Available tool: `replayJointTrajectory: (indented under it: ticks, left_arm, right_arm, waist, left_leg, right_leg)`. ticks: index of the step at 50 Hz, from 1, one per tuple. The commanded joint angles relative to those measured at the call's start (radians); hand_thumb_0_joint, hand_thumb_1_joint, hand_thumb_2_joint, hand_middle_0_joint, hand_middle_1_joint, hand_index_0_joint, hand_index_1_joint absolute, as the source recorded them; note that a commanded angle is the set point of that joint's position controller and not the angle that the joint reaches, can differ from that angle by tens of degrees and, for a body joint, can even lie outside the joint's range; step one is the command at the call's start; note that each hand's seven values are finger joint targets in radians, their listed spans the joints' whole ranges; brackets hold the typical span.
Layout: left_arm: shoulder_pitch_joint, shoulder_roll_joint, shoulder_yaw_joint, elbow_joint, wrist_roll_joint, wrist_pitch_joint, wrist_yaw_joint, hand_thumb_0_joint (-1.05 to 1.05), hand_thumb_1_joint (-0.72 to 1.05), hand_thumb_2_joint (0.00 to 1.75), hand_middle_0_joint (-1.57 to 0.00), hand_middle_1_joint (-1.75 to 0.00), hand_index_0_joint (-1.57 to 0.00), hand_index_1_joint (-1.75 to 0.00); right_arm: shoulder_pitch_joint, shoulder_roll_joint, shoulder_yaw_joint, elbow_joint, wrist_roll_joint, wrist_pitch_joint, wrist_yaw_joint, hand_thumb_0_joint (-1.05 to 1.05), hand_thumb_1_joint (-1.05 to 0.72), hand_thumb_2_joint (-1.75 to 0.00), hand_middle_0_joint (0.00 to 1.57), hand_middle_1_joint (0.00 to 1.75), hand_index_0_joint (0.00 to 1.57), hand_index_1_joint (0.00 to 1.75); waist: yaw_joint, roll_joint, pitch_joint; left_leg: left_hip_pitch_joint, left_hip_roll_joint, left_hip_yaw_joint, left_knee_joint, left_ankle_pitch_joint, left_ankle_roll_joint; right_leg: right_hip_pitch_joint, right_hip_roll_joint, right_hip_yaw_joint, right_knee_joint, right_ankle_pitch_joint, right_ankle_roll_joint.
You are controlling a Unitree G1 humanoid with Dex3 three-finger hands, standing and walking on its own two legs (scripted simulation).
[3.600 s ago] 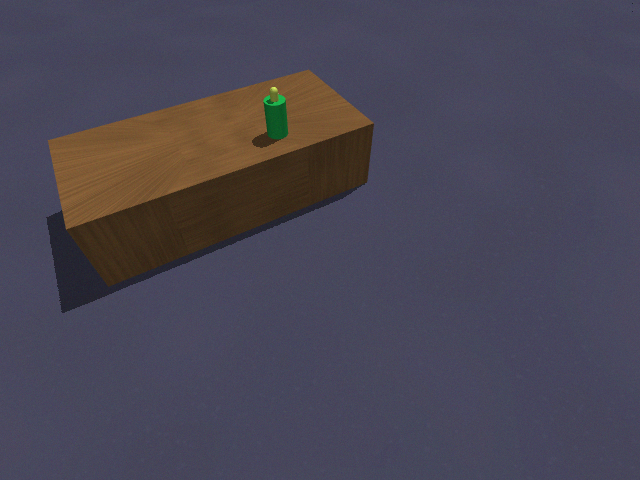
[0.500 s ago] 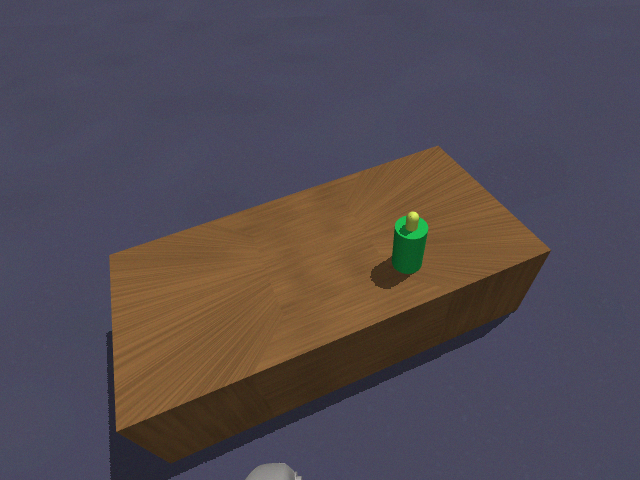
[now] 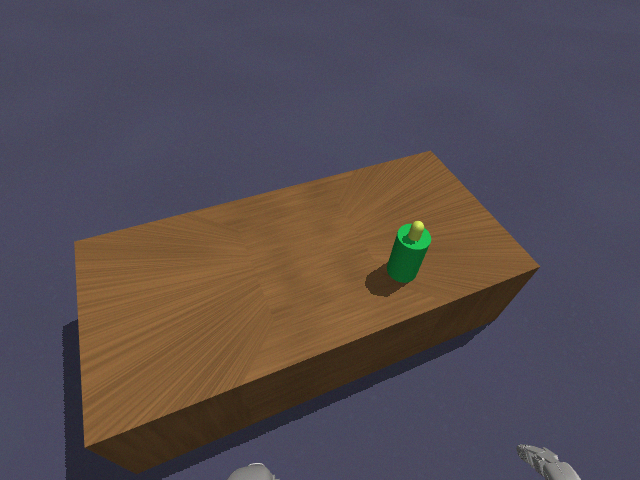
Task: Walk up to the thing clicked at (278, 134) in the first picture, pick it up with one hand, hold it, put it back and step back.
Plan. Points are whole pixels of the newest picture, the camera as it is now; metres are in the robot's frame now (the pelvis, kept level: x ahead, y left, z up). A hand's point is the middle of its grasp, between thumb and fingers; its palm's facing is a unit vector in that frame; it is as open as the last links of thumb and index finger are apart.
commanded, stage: walk up
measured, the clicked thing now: (409, 248) +0.70 -0.24 -0.32
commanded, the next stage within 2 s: stand in 1.34 s
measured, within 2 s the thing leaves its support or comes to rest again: neither
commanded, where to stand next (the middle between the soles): +0.08 -0.04 m, yaw +1 degrees
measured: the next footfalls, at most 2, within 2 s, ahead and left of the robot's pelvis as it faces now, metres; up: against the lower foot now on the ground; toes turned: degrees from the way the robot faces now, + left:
none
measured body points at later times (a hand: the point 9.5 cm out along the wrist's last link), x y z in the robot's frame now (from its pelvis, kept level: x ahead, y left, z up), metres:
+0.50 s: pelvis +0.02 -0.02 +0.02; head +0.03 -0.02 +0.47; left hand +0.10 +0.28 -0.11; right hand +0.11 -0.32 -0.11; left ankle +0.08 +0.12 -0.72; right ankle +0.00 -0.15 -0.72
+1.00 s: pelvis +0.04 -0.01 +0.03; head +0.05 -0.01 +0.48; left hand +0.13 +0.29 -0.11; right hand +0.11 -0.31 -0.11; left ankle +0.08 +0.12 -0.72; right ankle +0.00 -0.15 -0.72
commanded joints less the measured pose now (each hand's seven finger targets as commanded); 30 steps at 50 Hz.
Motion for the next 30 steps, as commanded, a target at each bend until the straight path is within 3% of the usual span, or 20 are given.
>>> replayJointTrajectory:
  ticks: [1,2,3,5,10,16,19,23,30]
  left_arm:
    - [-0.034,0.234,0.046,-0.038,0.009,-0.016,0.001,0.00,0.90,0.90,-0.20,-0.30,-0.20,-0.30]
    - [-0.036,0.213,0.041,-0.032,0.002,-0.014,-0.002,0.00,0.90,0.90,-0.20,-0.30,-0.20,-0.30]
    - [-0.021,0.194,0.036,-0.015,-0.003,-0.017,-0.003,0.00,0.90,0.90,-0.20,-0.30,-0.20,-0.30]
    - [0.002,0.191,0.032,0.012,-0.002,-0.029,-0.002,0.00,0.90,0.90,-0.20,-0.30,-0.20,-0.30]
    - [-0.086,0.215,0.031,0.023,0.003,-0.040,-0.001,0.00,0.90,0.90,-0.20,-0.30,-0.20,-0.30]
    - [-0.113,0.208,0.030,0.045,-0.002,-0.038,0.002,0.00,0.90,0.90,-0.20,-0.30,-0.20,-0.30]
    - [-0.114,0.200,0.030,0.057,-0.005,-0.031,0.003,0.00,0.90,0.90,-0.20,-0.30,-0.20,-0.30]
    - [-0.141,0.201,0.030,0.068,-0.004,-0.023,0.003,0.00,0.90,0.90,-0.20,-0.30,-0.20,-0.30]
    - [-0.156,0.190,0.033,0.079,-0.001,-0.016,0.001,0.00,0.90,0.90,-0.20,-0.30,-0.20,-0.30]
  right_arm:
    - [-0.045,-0.238,-0.061,-0.033,0.014,-0.014,-0.013,0.00,-0.90,-0.90,0.20,0.30,0.20,0.30]
    - [-0.056,-0.248,-0.062,-0.020,0.008,-0.018,-0.012,0.00,-0.90,-0.90,0.20,0.30,0.20,0.30]
    - [-0.074,-0.255,-0.061,-0.014,0.004,-0.021,-0.010,0.00,-0.90,-0.90,0.20,0.30,0.20,0.30]
    - [-0.098,-0.237,-0.050,0.000,0.004,-0.024,-0.005,0.00,-0.90,-0.90,0.20,0.30,0.20,0.30]
    - [-0.084,-0.220,-0.045,0.056,0.012,-0.024,0.000,0.00,-0.90,-0.90,0.20,0.30,0.20,0.30]
    - [-0.087,-0.206,-0.038,0.106,0.011,-0.025,-0.001,0.00,-0.90,-0.90,0.20,0.30,0.20,0.30]
    - [-0.106,-0.209,-0.037,0.124,0.009,-0.024,-0.002,0.00,-0.90,-0.90,0.20,0.30,0.20,0.30]
    - [-0.104,-0.209,-0.037,0.147,0.005,-0.020,-0.004,0.00,-0.90,-0.90,0.20,0.30,0.20,0.30]
    - [-0.106,-0.214,-0.035,0.163,0.002,-0.029,-0.008,0.00,-0.90,-0.90,0.20,0.30,0.20,0.30]
  waist:
    - [-0.029,0.038,-0.077]
    - [-0.022,0.061,-0.072]
    - [-0.012,0.078,-0.082]
    - [-0.001,0.050,-0.103]
    - [-0.035,-0.040,-0.087]
    - [-0.026,-0.061,-0.137]
    - [-0.014,-0.035,-0.128]
    - [-0.019,-0.019,-0.093]
    - [-0.012,0.020,-0.136]
  left_leg:
    - [0.107,0.071,-0.153,-0.300,-0.253,0.035]
    - [0.138,0.081,-0.170,-0.316,-0.264,0.035]
    - [0.122,0.101,-0.191,-0.321,-0.251,0.045]
    - [0.127,0.096,-0.166,-0.309,-0.193,0.053]
    - [0.221,0.053,-0.094,-0.273,-0.030,0.025]
    - [0.275,0.056,-0.063,-0.285,0.167,0.014]
    - [0.277,0.061,-0.063,-0.308,0.182,0.011]
    - [0.263,0.058,-0.065,-0.348,0.102,0.001]
    - [0.255,0.069,-0.069,-0.376,0.163,0.005]
  right_leg:
    - [-0.110,-0.080,0.113,-0.156,-0.066,-0.074]
    - [-0.131,-0.069,0.097,-0.157,-0.091,-0.068]
    - [-0.088,-0.063,0.079,-0.159,-0.053,-0.066]
    - [-0.049,-0.074,0.095,-0.196,0.015,-0.070]
    - [-0.094,-0.119,0.144,-0.284,0.074,-0.071]
    - [-0.005,-0.126,0.121,-0.305,0.215,-0.053]
    - [0.016,-0.120,0.104,-0.321,0.223,-0.046]
    - [0.010,-0.119,0.107,-0.346,0.156,-0.047]
    - [0.097,-0.114,0.086,-0.339,0.240,-0.042]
